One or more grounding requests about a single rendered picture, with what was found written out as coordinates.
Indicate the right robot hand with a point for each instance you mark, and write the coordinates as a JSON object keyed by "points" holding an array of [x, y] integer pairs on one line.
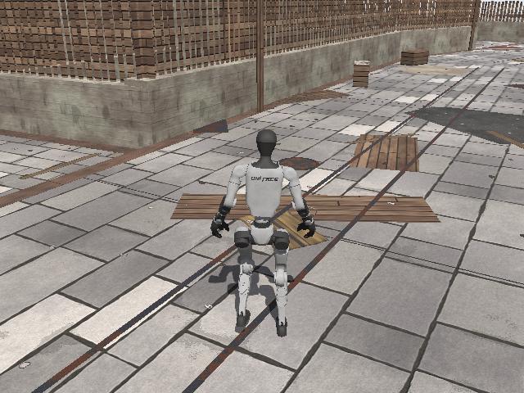
{"points": [[304, 227]]}

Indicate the robot left upper arm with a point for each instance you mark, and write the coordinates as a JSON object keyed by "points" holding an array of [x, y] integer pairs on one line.
{"points": [[234, 182]]}

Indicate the robot left forearm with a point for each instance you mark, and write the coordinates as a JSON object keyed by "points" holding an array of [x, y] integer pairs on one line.
{"points": [[221, 213]]}

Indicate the robot left foot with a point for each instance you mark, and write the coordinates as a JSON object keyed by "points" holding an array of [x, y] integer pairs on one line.
{"points": [[241, 320]]}

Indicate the robot right forearm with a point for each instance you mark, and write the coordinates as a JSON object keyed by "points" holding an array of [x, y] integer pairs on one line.
{"points": [[305, 214]]}

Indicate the left robot thigh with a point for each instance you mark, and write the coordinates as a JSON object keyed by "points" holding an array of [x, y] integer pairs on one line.
{"points": [[242, 239]]}

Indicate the robot right upper arm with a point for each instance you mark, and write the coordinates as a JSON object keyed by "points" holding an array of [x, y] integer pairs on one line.
{"points": [[294, 185]]}

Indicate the left robot hand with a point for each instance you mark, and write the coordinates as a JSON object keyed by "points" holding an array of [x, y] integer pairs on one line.
{"points": [[215, 226]]}

